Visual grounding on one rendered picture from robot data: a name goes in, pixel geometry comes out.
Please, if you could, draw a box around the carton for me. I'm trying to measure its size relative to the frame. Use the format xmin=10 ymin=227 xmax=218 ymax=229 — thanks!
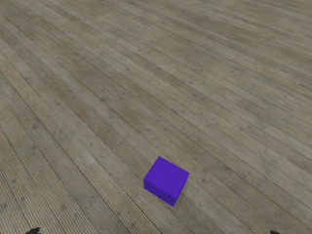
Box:
xmin=143 ymin=156 xmax=190 ymax=206

